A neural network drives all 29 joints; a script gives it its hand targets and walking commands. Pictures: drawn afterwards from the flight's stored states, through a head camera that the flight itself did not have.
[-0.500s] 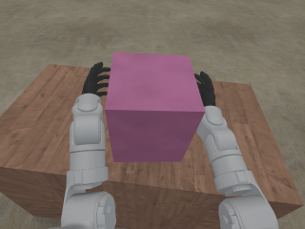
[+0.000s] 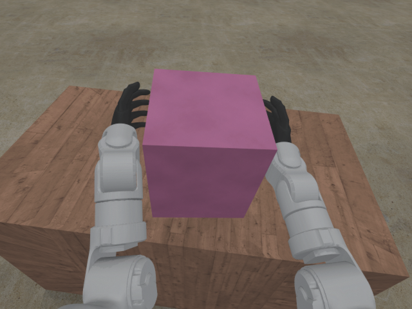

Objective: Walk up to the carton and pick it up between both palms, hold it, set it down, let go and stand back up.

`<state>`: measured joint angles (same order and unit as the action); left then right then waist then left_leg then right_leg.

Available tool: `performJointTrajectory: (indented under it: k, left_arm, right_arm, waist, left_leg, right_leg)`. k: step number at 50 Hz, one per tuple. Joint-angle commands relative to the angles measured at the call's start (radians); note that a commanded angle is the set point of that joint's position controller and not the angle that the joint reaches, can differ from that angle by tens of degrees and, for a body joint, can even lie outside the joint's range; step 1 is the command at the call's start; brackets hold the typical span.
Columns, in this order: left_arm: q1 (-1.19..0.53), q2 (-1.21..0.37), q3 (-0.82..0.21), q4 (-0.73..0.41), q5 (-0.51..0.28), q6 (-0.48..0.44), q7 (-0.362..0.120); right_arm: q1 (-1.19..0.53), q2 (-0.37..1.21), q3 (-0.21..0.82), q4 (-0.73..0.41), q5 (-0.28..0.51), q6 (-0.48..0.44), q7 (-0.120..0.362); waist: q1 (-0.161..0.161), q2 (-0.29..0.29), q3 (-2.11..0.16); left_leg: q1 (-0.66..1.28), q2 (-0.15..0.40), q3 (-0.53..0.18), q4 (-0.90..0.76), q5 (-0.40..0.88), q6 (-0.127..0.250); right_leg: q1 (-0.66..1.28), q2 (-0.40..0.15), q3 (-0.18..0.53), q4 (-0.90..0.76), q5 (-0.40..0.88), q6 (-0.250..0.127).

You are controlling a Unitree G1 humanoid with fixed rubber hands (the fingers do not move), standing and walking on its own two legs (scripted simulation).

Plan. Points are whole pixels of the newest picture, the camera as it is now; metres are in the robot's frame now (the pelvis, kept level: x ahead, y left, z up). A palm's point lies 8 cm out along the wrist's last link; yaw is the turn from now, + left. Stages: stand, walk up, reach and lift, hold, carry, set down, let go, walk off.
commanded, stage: hold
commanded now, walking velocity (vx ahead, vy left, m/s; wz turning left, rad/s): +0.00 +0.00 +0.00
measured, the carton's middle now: (202, 148) +0.37 +0.01 +0.14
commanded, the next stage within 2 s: none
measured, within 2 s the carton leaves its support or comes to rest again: neither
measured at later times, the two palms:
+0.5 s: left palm (123, 126) +0.38 +0.15 +0.19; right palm (276, 138) +0.37 -0.13 +0.17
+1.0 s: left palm (123, 126) +0.37 +0.15 +0.19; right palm (277, 139) +0.36 -0.13 +0.17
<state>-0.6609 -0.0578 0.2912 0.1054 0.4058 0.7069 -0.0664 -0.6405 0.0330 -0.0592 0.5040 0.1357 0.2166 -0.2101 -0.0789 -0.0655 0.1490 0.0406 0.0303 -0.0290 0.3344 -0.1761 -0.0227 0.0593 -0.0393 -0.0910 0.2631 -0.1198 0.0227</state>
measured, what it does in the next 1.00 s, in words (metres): stands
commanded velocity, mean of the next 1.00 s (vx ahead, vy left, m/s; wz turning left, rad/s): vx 0.00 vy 0.00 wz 0.00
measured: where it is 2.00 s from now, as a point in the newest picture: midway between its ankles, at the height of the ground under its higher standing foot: outside the picture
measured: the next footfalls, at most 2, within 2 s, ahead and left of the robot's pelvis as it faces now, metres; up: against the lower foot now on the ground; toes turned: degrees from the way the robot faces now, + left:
none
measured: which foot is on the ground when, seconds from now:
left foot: down 0.00-1.00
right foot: down 0.00-1.00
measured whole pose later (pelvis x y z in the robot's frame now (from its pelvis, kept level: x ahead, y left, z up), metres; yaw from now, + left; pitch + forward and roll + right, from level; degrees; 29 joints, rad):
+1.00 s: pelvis +0.00 +0.00 +0.00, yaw +1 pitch -12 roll -1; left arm -0.64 -0.06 0.28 0.08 0.40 0.71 -0.07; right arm -0.63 0.03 -0.05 0.49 0.15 0.22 -0.21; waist -0.08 -0.07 0.15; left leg 0.04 0.03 -0.03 0.34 -0.18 -0.02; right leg 0.07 -0.04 -0.10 0.26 -0.13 0.02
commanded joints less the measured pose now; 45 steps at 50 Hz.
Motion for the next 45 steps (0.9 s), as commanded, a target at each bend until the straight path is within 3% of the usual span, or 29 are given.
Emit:
performJointTrajectory:
  k: [1, 5, 7, 10, 11, 12, 15, 16, 21, 22, 29, 35, 39, 45]
  left_arm:
    - [-0.546, -0.525, -0.421, -0.055, -0.154, -0.057, -0.129]
    - [-0.543, -0.525, -0.421, -0.052, -0.150, -0.058, -0.129]
    - [-0.543, -0.523, -0.414, -0.025, -0.145, -0.054, -0.132]
    - [-0.525, -0.514, -0.401, -0.029, -0.138, -0.050, -0.137]
    - [-0.541, -0.517, -0.409, -0.040, -0.142, -0.053, -0.138]
    - [-0.533, -0.513, -0.408, -0.035, -0.146, -0.053, -0.138]
    - [-0.555, -0.526, -0.428, -0.055, -0.157, -0.061, -0.136]
    - [-0.552, -0.527, -0.431, -0.066, -0.157, -0.062, -0.134]
    - [-0.531, -0.525, -0.446, -0.065, -0.158, -0.057, -0.132]
    - [-0.533, -0.522, -0.439, -0.064, -0.154, -0.057, -0.131]
    - [-0.530, -0.526, -0.446, -0.079, -0.164, -0.056, -0.131]
    - [-0.510, -0.510, -0.429, -0.051, -0.153, -0.048, -0.132]
    - [-0.522, -0.523, -0.443, -0.095, -0.160, -0.054, -0.130]
    - [-0.524, -0.520, -0.448, -0.086, -0.160, -0.053, -0.130]
  right_arm:
    - [-0.744, 0.480, 0.381, -0.268, 0.048, -0.055, 0.099]
    - [-0.738, 0.487, 0.389, -0.265, 0.054, -0.055, 0.096]
    - [-0.741, 0.486, 0.386, -0.254, 0.049, -0.052, 0.093]
    - [-0.727, 0.482, 0.381, -0.239, 0.042, -0.050, 0.093]
    - [-0.725, 0.487, 0.384, -0.241, 0.043, -0.051, 0.093]
    - [-0.733, 0.489, 0.389, -0.258, 0.047, -0.053, 0.091]
    - [-0.748, 0.493, 0.393, -0.276, 0.052, -0.060, 0.092]
    - [-0.757, 0.497, 0.402, -0.293, 0.058, -0.062, 0.092]
    - [-0.709, 0.486, 0.395, -0.264, 0.052, -0.052, 0.092]
    - [-0.727, 0.487, 0.404, -0.273, 0.057, -0.052, 0.093]
    - [-0.714, 0.487, 0.407, -0.274, 0.064, -0.052, 0.093]
    - [-0.712, 0.471, 0.401, -0.279, 0.054, -0.046, 0.090]
    - [-0.718, 0.491, 0.420, -0.307, 0.069, -0.052, 0.091]
    - [-0.707, 0.485, 0.411, -0.285, 0.063, -0.044, 0.087]
  waist:
    - [0.000, 0.090, -0.449]
    - [-0.009, 0.085, -0.446]
    - [-0.016, 0.079, -0.418]
    - [-0.007, 0.068, -0.407]
    - [-0.019, 0.070, -0.424]
    - [-0.008, 0.068, -0.423]
    - [-0.020, 0.092, -0.447]
    - [-0.006, 0.084, -0.458]
    - [-0.028, 0.090, -0.434]
    - [-0.014, 0.088, -0.443]
    - [-0.024, 0.092, -0.439]
    - [-0.019, 0.071, -0.418]
    - [-0.006, 0.081, -0.452]
    - [-0.023, 0.093, -0.437]
  left_leg:
    - [0.002, -0.079, 0.087, -0.043, 0.212, 0.003]
    - [0.016, -0.082, 0.087, -0.030, 0.250, 0.003]
    - [0.008, -0.082, 0.088, -0.040, 0.212, 0.010]
    - [-0.004, -0.080, 0.092, -0.052, 0.201, 0.011]
    - [0.008, -0.082, 0.091, -0.045, 0.215, 0.008]
    - [0.003, -0.084, 0.092, -0.042, 0.231, 0.010]
    - [0.020, -0.083, 0.085, -0.028, 0.258, 0.000]
    - [0.020, -0.082, 0.085, -0.027, 0.264, 0.002]
    - [0.027, -0.080, 0.080, -0.031, 0.269, -0.003]
    - [0.027, -0.081, 0.082, -0.029, 0.267, -0.002]
    - [0.037, -0.080, 0.079, -0.021, 0.299, -0.008]
    - [0.025, -0.081, 0.084, -0.035, 0.268, -0.001]
    - [0.029, -0.081, 0.083, -0.030, 0.286, 0.000]
    - [0.036, -0.081, 0.080, -0.026, 0.283, -0.004]
  right_leg:
    - [0.129, 0.086, -0.042, -0.010, 0.068, 0.003]
    - [0.135, 0.088, -0.043, -0.011, 0.106, 0.005]
    - [0.133, 0.082, -0.043, -0.016, 0.072, 0.006]
    - [0.143, 0.084, -0.045, -0.016, 0.063, 0.005]
    - [0.146, 0.085, -0.045, -0.014, 0.081, 0.005]
    - [0.139, 0.085, -0.041, -0.013, 0.097, 0.007]
    - [0.143, 0.086, -0.044, -0.010, 0.109, 0.004]
    - [0.146, 0.088, -0.044, -0.008, 0.117, 0.008]
    - [0.137, 0.087, -0.046, -0.014, 0.107, 0.005]
    - [0.139, 0.087, -0.046, -0.013, 0.110, 0.006]
    - [0.141, 0.092, -0.047, -0.012, 0.127, 0.005]
    - [0.138, 0.090, -0.048, -0.016, 0.106, 0.005]
    - [0.145, 0.090, -0.043, -0.007, 0.130, 0.006]
    - [0.134, 0.088, -0.042, -0.010, 0.129, 0.006]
